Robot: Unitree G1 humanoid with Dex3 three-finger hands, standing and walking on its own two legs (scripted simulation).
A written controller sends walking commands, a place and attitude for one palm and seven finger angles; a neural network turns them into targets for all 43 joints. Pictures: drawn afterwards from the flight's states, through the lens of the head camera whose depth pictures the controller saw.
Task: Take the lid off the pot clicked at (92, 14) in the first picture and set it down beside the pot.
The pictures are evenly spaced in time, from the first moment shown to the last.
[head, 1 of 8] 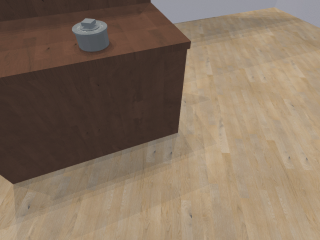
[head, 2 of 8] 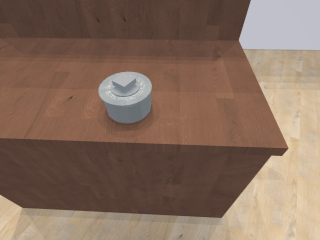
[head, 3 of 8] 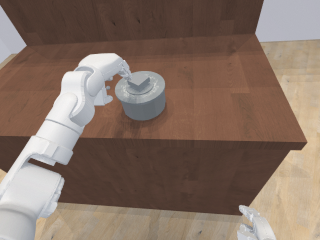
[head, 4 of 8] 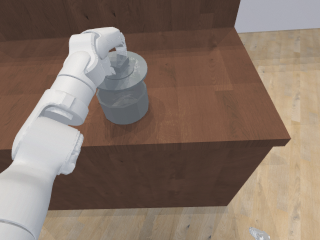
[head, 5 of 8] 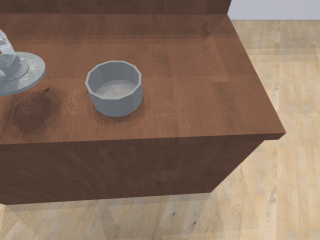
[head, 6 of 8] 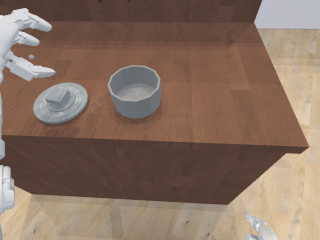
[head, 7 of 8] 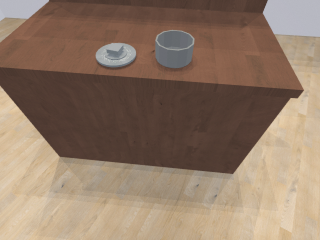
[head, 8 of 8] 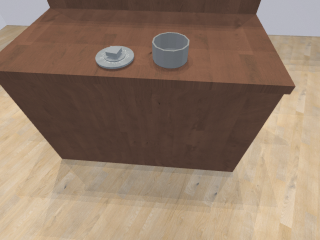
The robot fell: no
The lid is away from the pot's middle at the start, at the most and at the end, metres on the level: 0.00 0.24 0.23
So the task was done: yes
